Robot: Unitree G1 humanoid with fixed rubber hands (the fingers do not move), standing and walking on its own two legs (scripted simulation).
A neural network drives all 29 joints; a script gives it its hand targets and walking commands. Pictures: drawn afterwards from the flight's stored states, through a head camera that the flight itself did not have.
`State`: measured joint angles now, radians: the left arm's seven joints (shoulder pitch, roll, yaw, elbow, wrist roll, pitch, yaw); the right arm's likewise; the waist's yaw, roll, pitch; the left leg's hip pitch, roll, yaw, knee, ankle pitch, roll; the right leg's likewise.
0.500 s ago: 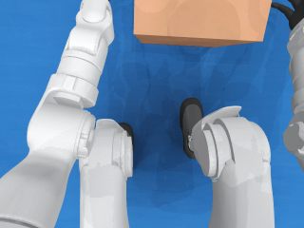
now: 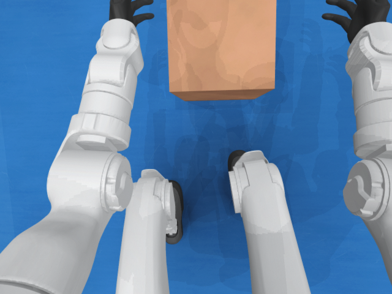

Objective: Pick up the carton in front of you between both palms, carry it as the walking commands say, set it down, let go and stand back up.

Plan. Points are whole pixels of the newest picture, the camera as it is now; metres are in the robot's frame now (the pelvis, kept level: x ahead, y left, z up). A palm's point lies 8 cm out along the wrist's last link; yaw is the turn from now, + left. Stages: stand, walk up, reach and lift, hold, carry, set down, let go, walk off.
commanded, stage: set down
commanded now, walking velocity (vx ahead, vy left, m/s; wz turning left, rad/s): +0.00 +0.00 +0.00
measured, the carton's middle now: (219, 55) +0.54 -0.12 -0.34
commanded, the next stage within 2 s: let go in 0.56 s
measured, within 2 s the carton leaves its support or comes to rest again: neither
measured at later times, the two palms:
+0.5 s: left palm out of the picture +0.57 +0.05 +0.03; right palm out of the picture +0.48 -0.33 +0.02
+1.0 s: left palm out of the picture +0.46 +0.11 +0.14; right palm out of the picture +0.38 -0.30 +0.14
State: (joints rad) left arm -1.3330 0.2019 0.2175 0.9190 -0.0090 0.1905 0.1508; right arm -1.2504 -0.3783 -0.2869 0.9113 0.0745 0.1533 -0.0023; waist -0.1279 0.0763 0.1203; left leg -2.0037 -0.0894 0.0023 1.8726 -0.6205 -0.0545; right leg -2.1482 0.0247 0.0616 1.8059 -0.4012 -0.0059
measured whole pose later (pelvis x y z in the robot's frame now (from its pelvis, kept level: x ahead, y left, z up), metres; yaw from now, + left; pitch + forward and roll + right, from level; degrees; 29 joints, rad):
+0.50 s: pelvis +0.04 +0.00 +0.13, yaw -1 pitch +46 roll +4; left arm -1.08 0.15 0.20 0.73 0.02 0.24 0.13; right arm -1.04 -0.34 -0.39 0.81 0.00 0.18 0.09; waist -0.12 0.07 -0.07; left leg -1.69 -0.09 -0.04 1.39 -0.51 -0.04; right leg -1.81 0.02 0.06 1.33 -0.34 0.00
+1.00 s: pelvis +0.09 -0.02 +0.25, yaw -3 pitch +32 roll +2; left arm -0.42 0.06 0.15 0.56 0.09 0.11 0.11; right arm -0.38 -0.26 -0.21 0.59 -0.05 0.07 0.14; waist -0.08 0.04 -0.05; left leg -1.00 -0.05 -0.08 0.80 -0.37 -0.04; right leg -1.12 0.03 0.03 0.80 -0.24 -0.03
